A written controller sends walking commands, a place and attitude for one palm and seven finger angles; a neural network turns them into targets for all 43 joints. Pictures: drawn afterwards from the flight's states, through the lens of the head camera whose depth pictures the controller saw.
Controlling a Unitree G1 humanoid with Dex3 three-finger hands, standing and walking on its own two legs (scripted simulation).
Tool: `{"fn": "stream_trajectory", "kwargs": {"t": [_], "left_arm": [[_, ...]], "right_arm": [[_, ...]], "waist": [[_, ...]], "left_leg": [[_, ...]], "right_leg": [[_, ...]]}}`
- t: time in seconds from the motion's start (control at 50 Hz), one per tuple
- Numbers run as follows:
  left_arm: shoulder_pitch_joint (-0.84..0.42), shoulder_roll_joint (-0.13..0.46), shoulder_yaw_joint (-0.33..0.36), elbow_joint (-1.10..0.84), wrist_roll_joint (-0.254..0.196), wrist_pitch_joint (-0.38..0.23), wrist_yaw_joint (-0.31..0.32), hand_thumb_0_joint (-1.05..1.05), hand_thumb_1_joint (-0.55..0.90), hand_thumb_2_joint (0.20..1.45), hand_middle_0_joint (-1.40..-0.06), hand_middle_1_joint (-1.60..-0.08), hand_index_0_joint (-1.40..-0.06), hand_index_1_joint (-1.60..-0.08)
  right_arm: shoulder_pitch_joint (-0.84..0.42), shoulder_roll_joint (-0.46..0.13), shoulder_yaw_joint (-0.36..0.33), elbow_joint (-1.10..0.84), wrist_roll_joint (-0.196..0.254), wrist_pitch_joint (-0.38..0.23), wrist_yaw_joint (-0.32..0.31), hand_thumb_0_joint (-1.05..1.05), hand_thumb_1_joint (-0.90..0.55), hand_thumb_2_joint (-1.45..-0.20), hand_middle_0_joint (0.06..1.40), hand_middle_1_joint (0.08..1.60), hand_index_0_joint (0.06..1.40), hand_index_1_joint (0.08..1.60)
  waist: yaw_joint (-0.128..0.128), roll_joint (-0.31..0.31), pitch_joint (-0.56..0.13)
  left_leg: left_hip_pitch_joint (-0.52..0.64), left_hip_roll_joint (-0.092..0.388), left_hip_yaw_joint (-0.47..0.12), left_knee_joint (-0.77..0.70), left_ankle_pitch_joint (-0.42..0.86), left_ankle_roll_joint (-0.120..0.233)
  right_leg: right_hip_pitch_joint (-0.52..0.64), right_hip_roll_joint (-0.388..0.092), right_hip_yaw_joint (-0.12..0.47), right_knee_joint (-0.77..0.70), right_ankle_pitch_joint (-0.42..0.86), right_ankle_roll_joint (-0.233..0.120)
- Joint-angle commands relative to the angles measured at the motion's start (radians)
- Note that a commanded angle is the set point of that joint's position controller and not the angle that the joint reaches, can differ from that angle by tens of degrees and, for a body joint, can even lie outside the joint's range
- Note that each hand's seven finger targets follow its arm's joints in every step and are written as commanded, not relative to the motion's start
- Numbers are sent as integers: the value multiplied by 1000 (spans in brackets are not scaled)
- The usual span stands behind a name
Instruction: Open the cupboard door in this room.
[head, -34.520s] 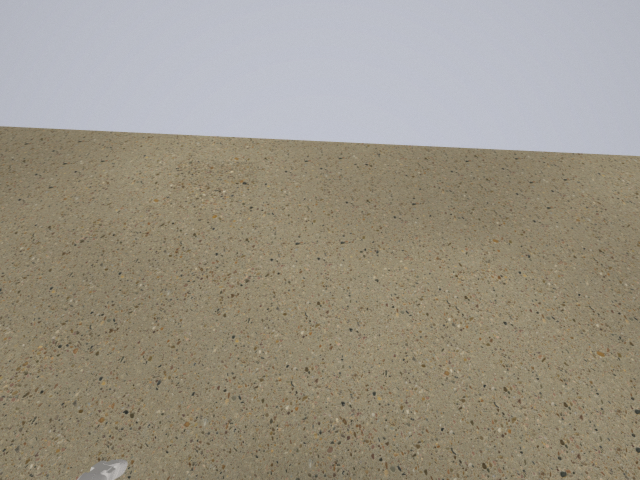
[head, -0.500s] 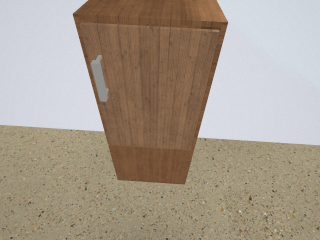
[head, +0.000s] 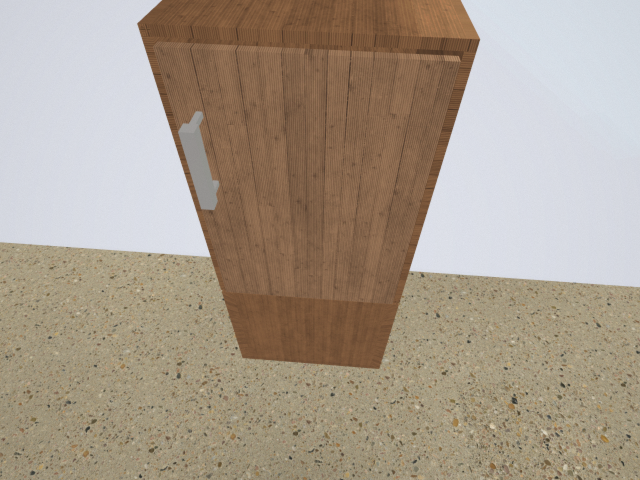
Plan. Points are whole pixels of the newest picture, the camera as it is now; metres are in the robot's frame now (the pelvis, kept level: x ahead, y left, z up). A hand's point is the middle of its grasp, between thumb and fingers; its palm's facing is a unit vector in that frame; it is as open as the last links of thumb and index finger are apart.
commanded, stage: raise the hand with hooked fingers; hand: left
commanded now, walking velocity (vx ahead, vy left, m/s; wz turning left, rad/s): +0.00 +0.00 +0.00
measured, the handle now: (203, 162) +0.56 +0.23 +0.09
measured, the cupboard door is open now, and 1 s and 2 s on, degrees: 0 0 0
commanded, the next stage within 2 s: none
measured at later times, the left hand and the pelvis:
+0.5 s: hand (158, 433) +0.17 +0.20 -0.01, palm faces +0.05 -1.00 -0.08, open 9.6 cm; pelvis +0.02 -0.02 -0.07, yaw +1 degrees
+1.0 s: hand (126, 369) +0.23 +0.25 +0.03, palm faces +0.00 -1.00 -0.07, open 12.6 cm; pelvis +0.00 +0.01 -0.04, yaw +0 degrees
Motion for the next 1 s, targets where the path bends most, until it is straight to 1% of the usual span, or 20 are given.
{"fn": "stream_trajectory", "kwargs": {"t": [0.0, 0.02, 0.04, 0.06, 0.08, 0.14, 0.16, 0.2, 0.22, 0.26, 0.36, 0.4, 0.48, 0.56, 0.66, 0.7, 0.74, 0.82, 0.86, 0.98], "left_arm": [[-126, 58, 53, -629, -116, -198, 37, 0, 783, 850, -208, -375, -208, -375], [-50, 67, 90, -535, -107, -251, 6, 0, 760, 840, -210, -390, -210, -390], [83, 14, 95, -427, -122, -310, -46, 0, 737, 830, -212, -405, -212, -405], [217, 14, 130, -352, -128, -372, -106, 0, 713, 820, -213, -420, -213, -420], [257, 12, 143, -361, -146, -449, -173, 0, 690, 810, -215, -435, -215, -435], [286, 83, 216, -422, -177, -643, -379, 0, 620, 780, -220, -480, -220, -480], [287, 138, 266, -423, -190, -667, -443, 0, 597, 770, -222, -495, -222, -495], [270, 163, 322, -544, -248, -629, -502, 0, 550, 750, -225, -525, -225, -525], [238, 148, 326, -589, -281, -596, -510, 0, 527, 740, -227, -540, -227, -540], [140, 171, 356, -727, -316, -557, -489, 0, 480, 720, -230, -570, -230, -570], [-60, 175, 257, -916, -264, -596, -465, 0, 363, 670, -238, -645, -238, -645], [-69, 185, 263, -848, -258, -588, -488, 0, 317, 650, -242, -675, -242, -675], [-31, 237, 328, -781, -287, -491, -532, 0, 223, 610, -248, -735, -248, -735], [17, 277, 424, -721, -321, -385, -504, 0, 130, 570, -255, -795, -255, -795], [-52, 269, 408, -701, -327, -384, -462, 0, 13, 520, -263, -870, -263, -870], [-97, 265, 380, -710, -322, -400, -462, 0, -33, 500, -267, -900, -267, -900], [-121, 277, 375, -689, -321, -407, -459, 0, -80, 480, -270, -930, -270, -930], [-206, 323, 375, -704, -311, -402, -451, 0, -173, 440, -277, -990, -277, -990], [-255, 362, 404, -689, -310, -388, -441, 0, -220, 420, -280, -1020, -280, -1020], [-341, 377, 407, -678, -302, -343, -434, 0, -360, 360, -290, -1110, -290, -1110]], "right_arm": [[-168, -158, -46, -301, 29, -202, -45, 0, -900, -900, 200, 300, 200, 300], [-170, -169, -67, -308, 8, -203, -39, 0, -900, -900, 200, 300, 200, 300], [-182, -155, -76, -330, -8, -201, -26, 0, -900, -900, 200, 300, 200, 300], [-199, -145, -91, -361, -4, -199, -5, 0, -900, -900, 200, 300, 200, 300], [-219, -139, -96, -382, -16, -195, 12, 0, -900, -900, 200, 300, 200, 300], [-268, -140, -121, -470, -16, -185, 46, 0, -900, -900, 200, 300, 200, 300], [-255, -144, -124, -487, -9, -180, 56, 0, -900, -900, 200, 300, 200, 300], [-270, -141, -121, -554, 2, -166, 45, 0, -900, -900, 200, 300, 200, 300], [-271, -130, -117, -577, 11, -160, 33, 0, -900, -900, 200, 300, 200, 300], [-220, -128, -110, -584, 6, -149, 13, 0, -900, -900, 200, 300, 200, 300], [-136, -133, -93, -546, -17, -152, -15, 0, -900, -900, 200, 300, 200, 300], [-141, -138, -89, -526, -13, -160, -21, 0, -900, -900, 200, 300, 200, 300], [-157, -149, -80, -533, 8, -164, -30, 0, -900, -900, 200, 300, 200, 300], [-182, -137, -73, -546, 19, -148, -35, 0, -900, -900, 200, 300, 200, 300], [-176, -143, -61, -546, 19, -155, -35, 0, -900, -900, 200, 300, 200, 300], [-162, -154, -56, -549, 20, -167, -34, 0, -900, -900, 200, 300, 200, 300], [-150, -163, -53, -548, 24, -180, -35, 0, -900, -900, 200, 300, 200, 300], [-138, -177, -44, -547, 31, -195, -42, 0, -900, -900, 200, 300, 200, 300], [-134, -186, -40, -541, 29, -196, -48, 0, -900, -900, 200, 300, 200, 300], [-131, -188, -29, -539, 33, -203, -50, 0, -900, -900, 200, 300, 200, 300]], "waist": [[-69, -3, 18], [-59, -111, -1], [-23, -184, -3], [33, -154, -26], [53, -191, -85], [72, -134, -209], [76, -57, -235], [82, -28, -345], [75, -12, -340], [51, 14, -377], [-44, 74, -342], [-50, 69, -313], [-11, 67, -374], [36, 13, -395], [22, -22, -303], [12, 17, -299], [6, 2, -276], [3, 56, -261], [5, 41, -238], [13, 105, -253]], "left_leg": [[-4, 23, -103, -28, -240, -10], [-57, 17, -91, 36, -217, -10], [-128, 12, -81, 107, -186, -13], [-180, 1, -64, 163, -153, -24], [-235, 1, -53, 234, -112, -30], [-344, -1, -35, 399, -26, -32], [-359, -3, -40, 440, 9, -34], [-336, -4, -20, 463, 36, -20], [-346, -9, -12, 471, -7, -19], [-327, -2, -35, 492, 28, -11], [-249, 26, -69, 531, 118, 17], [-276, 31, -76, 527, 68, 18], [-268, 27, -77, 487, 50, 18], [-258, 22, -77, 428, 58, 13], [-260, 25, -78, 370, -15, 9], [-247, 24, -75, 350, -58, 10], [-242, 26, -77, 328, -111, 10], [-196, 28, -80, 281, -166, 13], [-195, 29, -89, 257, -194, 14], [-99, 32, -101, 193, -172, 8]], "right_leg": [[-266, 1, -65, -11, -100, 12], [-336, 4, -61, 9, -150, 16], [-393, 10, -67, 54, -170, 17], [-396, 4, -55, 99, -154, 7], [-428, 3, -45, 171, -118, 6], [-444, -8, 11, 339, 86, 7], [-424, -22, 52, 373, 184, 8], [-395, -22, 76, 385, 240, 22], [-408, -27, 105, 356, 192, 36], [-404, -14, 105, 371, 266, 51], [-513, 7, 66, 392, 338, 44], [-544, 12, 54, 376, 245, 34], [-455, 5, 67, 326, 209, 34], [-348, -7, 73, 276, 234, 55], [-386, 2, 49, 236, 96, 45], [-411, 5, 45, 222, 8, 37], [-425, 7, 41, 199, -87, 32], [-422, 9, 36, 172, -153, 22], [-408, 14, 30, 162, -169, 18], [-355, 19, 2, 144, -96, 10]]}}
